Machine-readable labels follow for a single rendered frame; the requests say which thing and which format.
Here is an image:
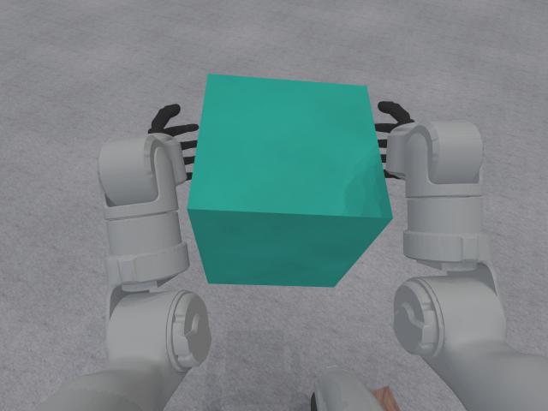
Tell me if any robot right hand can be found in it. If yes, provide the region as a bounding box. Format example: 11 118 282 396
374 101 415 179

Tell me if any carton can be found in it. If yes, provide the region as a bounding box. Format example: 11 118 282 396
187 74 393 288

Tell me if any left robot upper arm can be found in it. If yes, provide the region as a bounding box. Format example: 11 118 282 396
34 289 211 411

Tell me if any robot right shin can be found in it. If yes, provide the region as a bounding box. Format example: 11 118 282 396
322 366 341 376

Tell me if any left robot forearm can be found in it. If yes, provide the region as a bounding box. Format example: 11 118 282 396
97 133 190 357

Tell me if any robot left hand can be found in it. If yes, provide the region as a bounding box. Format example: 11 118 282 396
148 104 199 181

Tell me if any right robot forearm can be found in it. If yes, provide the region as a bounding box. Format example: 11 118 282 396
385 121 506 334

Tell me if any right robot upper arm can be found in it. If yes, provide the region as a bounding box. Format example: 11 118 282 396
393 275 548 411

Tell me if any robot right thigh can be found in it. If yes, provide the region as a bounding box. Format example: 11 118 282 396
314 371 385 411

